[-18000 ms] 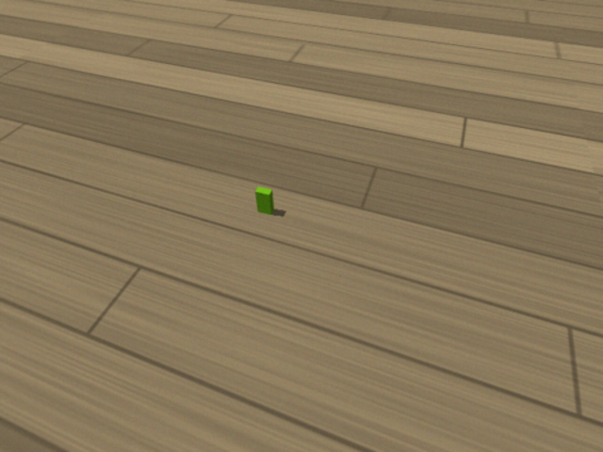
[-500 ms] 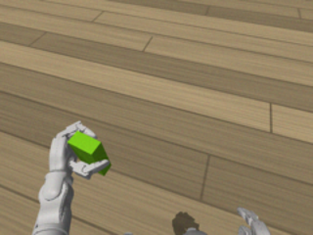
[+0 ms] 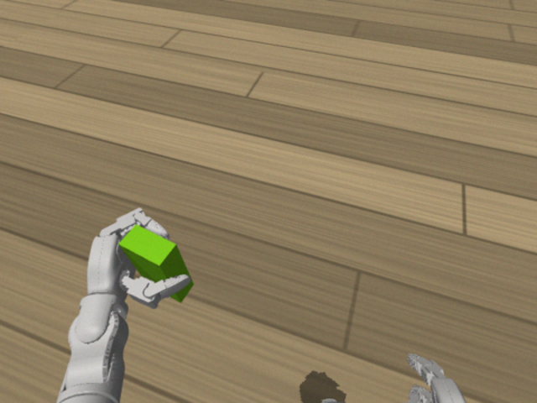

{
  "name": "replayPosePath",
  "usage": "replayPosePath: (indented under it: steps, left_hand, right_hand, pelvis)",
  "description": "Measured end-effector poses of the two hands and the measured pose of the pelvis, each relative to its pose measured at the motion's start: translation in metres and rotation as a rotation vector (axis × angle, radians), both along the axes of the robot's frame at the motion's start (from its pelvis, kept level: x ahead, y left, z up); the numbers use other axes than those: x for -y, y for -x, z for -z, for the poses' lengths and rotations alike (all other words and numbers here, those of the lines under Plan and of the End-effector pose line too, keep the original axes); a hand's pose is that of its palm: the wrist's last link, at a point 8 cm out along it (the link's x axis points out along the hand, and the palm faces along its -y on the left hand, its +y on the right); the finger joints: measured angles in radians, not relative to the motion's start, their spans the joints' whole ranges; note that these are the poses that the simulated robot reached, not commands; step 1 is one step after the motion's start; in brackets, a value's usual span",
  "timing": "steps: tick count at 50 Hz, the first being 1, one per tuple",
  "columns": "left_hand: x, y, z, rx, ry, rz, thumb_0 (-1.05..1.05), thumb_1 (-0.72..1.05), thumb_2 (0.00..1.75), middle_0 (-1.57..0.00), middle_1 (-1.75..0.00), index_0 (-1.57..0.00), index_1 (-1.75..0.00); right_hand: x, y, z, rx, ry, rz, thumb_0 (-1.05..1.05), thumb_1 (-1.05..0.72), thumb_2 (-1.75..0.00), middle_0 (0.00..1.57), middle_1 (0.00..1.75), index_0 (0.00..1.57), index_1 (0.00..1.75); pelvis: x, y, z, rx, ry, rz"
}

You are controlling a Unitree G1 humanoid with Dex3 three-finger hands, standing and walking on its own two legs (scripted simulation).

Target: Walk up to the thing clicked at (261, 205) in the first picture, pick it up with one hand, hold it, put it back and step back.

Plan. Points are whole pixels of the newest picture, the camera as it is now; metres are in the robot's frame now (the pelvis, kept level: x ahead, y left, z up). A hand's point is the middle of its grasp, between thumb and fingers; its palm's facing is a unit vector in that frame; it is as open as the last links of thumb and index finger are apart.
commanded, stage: hold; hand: left
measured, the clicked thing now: (160, 266) +0.32 +0.17 +0.03
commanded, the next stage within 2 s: crouch in 0.90 s
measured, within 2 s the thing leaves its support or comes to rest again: neither
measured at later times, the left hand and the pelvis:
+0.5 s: hand (153, 252) +0.33 +0.17 +0.05, palm faces +0.04 -1.00 +0.00, open 8.9 cm; pelvis +0.00 +0.01 +0.00, yaw +0 degrees
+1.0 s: hand (153, 252) +0.33 +0.17 +0.06, palm faces +0.03 -1.00 -0.01, open 8.9 cm; pelvis +0.00 +0.01 +0.00, yaw +0 degrees
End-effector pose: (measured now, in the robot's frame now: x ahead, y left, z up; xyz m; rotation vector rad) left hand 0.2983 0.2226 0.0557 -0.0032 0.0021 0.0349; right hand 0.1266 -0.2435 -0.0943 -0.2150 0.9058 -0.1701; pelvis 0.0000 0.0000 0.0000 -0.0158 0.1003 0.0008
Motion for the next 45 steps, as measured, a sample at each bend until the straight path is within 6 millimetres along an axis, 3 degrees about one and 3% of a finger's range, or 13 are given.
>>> replayPosePath:
  steps: [45]
  left_hand:
    - [-0.0040, -0.0042, 0.0004, 0.003, -0.010, -0.001, -0.03, -0.46, 0.92, -0.97, -1.23, -1.00, -1.22]
  right_hand:
    - [-0.0077, -0.0021, -0.0014, -0.008, -0.011, -0.011, 0.01, -0.91, -0.90, 0.20, 0.30, 0.20, 0.30]
  pelvis:
    - [-0.0054, -0.0028, -0.0021, 0.003, 0.004, 0.000]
